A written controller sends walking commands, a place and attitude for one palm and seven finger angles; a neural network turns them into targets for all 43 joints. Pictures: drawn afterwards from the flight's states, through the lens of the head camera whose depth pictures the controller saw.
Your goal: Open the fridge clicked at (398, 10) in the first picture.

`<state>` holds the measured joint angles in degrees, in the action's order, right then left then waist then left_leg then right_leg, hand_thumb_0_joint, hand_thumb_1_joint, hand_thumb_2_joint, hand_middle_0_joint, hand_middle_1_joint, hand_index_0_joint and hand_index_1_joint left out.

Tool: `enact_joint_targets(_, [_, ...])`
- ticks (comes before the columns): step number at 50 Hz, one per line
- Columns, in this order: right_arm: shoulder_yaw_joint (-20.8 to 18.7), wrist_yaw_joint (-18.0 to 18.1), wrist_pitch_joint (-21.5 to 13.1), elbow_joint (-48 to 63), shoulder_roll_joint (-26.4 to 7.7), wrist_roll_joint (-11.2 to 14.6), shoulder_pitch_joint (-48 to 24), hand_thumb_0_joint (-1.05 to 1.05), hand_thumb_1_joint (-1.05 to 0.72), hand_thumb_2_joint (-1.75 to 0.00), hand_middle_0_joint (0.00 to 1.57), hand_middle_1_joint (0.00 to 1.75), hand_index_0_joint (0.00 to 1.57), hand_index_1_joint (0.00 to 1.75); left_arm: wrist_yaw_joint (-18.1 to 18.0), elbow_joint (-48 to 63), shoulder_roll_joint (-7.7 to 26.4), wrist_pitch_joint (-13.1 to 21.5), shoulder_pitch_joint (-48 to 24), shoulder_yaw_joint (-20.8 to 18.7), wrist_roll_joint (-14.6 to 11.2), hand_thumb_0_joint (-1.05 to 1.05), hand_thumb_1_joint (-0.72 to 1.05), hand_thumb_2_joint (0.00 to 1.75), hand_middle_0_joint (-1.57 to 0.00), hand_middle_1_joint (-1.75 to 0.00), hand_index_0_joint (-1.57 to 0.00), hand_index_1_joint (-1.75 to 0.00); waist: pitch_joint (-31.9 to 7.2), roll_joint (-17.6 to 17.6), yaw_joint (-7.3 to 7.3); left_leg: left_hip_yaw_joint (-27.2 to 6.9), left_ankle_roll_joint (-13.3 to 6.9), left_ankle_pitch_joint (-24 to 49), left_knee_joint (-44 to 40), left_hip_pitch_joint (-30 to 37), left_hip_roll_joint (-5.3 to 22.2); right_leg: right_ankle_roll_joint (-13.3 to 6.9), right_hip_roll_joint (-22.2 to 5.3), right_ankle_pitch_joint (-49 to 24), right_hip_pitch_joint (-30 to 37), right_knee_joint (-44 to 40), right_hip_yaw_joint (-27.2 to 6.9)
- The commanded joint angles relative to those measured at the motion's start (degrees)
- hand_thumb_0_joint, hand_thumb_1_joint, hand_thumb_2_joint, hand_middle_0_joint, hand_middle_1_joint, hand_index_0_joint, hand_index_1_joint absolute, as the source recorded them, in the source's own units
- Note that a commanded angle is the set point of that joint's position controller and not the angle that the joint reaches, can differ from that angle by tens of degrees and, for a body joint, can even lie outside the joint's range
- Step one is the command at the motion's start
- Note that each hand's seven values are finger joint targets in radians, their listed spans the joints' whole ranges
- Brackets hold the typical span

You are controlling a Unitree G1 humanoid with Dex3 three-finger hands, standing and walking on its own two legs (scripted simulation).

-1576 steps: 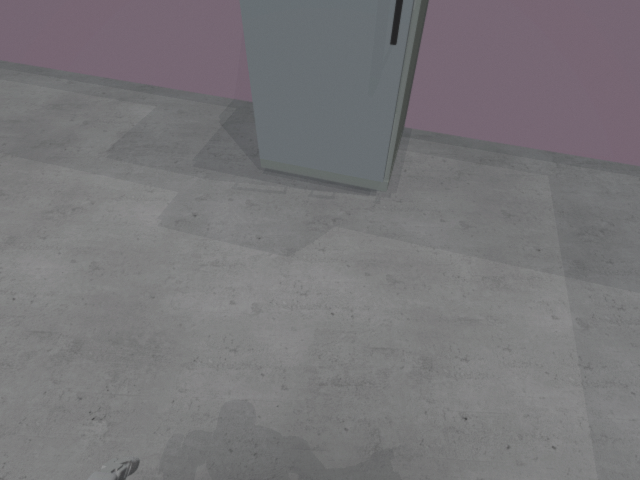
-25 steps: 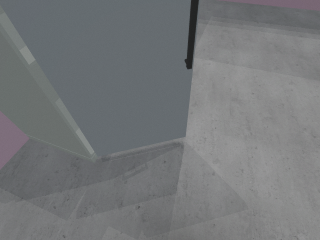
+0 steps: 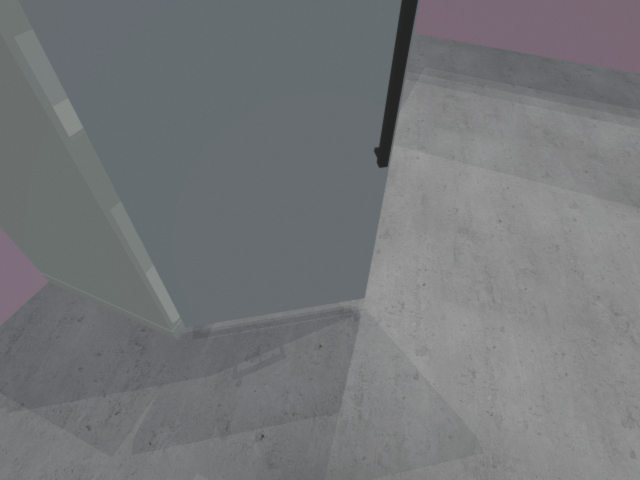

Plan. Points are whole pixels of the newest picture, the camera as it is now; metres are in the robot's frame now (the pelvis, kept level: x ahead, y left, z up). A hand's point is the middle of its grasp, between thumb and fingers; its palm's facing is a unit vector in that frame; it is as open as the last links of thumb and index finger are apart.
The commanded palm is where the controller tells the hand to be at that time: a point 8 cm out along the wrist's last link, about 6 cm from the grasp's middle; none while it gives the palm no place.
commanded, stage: let the arm hang, fingers relaxed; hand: right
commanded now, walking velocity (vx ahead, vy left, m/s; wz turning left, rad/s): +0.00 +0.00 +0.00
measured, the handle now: (395, 59) +0.77 -0.08 +0.17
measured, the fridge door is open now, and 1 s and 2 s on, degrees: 55 55 55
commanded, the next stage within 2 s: look to check the result in 0.10 s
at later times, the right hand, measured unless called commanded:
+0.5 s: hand out of the picture +0.07 -0.22 -0.17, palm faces -0.02 +0.96 -0.29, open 7.4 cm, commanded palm none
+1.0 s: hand out of the picture +0.11 -0.21 -0.16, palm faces -0.04 +0.95 -0.31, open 7.4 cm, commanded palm none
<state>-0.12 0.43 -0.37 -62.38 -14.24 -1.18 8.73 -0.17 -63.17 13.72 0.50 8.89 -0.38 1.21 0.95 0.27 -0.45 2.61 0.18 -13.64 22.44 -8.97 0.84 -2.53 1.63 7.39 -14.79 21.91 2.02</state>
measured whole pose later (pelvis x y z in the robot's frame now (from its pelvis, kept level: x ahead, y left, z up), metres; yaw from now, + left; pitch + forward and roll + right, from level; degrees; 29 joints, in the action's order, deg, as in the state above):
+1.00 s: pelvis +0.03 +0.03 +0.00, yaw +0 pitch -1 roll +0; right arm -0.2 0.2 -0.8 -64.3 -17.9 -0.9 6.6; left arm -0.3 -65.2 18.3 0.4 5.6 -0.2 0.8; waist 2.3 -0.4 -0.6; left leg 2.6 -1.7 -13.5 16.7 -2.7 -0.9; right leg -0.3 0.1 8.3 -9.2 18.1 1.7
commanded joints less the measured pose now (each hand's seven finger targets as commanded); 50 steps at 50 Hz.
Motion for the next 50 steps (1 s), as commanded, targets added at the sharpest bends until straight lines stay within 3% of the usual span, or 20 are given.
enact_joint_targets(1, [-1.8,0.7,-1.1,1.5,-9.2,0.3,1.6,0.0,-0.9,-0.9,0.2,0.3,0.2,0.3,-0.9,2.0,9.0,0.8,0.2,-1.5,-0.2,0.0,0.9,0.9,-0.2,-0.3,-0.2,-0.3,-2.6,0.4,0.4,-5.6,-2.2,5.2,-4.3,0.3,6.1,0.6,-8.3,-6.3,4.5,-3.9,-8.0])
enact_joint_targets(11, [-1.8,0.7,-1.1,0.6,-10.0,0.4,0.7,0.0,-0.9,-0.9,0.2,0.3,0.2,0.3,-1.1,1.3,10.3,0.7,-1.5,-1.4,-0.3,0.0,0.9,0.9,-0.2,-0.3,-0.2,-0.3,-2.2,1.6,0.08,-5.8,-2.4,5.8,-6.2,1.1,6.4,0.9,-8.5,-6.9,6.7,-4.3,-7.6])
enact_joint_targets(14, [-2.0,0.7,-1.4,0.6,-11.0,0.4,0.7,0.0,-0.9,-0.9,0.2,0.3,0.2,0.3,-1.2,1.3,11.3,0.8,-1.6,-1.6,-0.4,0.0,0.9,0.9,-0.2,-0.3,-0.2,-0.3,-2.9,-0.2,0.16,-5.8,-2.5,7.7,-6.6,1.9,6.5,0.8,-8.5,-8.3,7.6,-3.9,-7.6])
enact_joint_targets(24, [-2.0,0.6,-1.5,0.3,-12.3,0.4,-0.3,0.0,-0.9,-0.9,0.2,0.3,0.2,0.3,-1.2,1.0,12.8,0.7,-2.6,-1.7,-0.5,0.0,0.9,0.9,-0.2,-0.3,-0.2,-0.3,-2.6,-0.7,0.11,-5.9,-2.6,8.2,-7.5,2.4,6.7,0.8,-8.7,-8.5,8.6,-4.3,-7.6])
enact_joint_targets(50, [-2.1,0.6,-1.7,1.2,-15.0,0.6,-3.2,0.0,-0.9,-0.9,0.2,0.3,0.2,0.3,-1.1,1.2,15.3,0.8,-4.8,-1.7,-0.4,0.0,0.9,0.9,-0.2,-0.3,-0.2,-0.3,-3.3,-0.1,-0.09,-6.7,-2.6,15.0,-8.2,4.6,7.4,1.5,-9.1,-10.7,10.3,-4.5,-6.6])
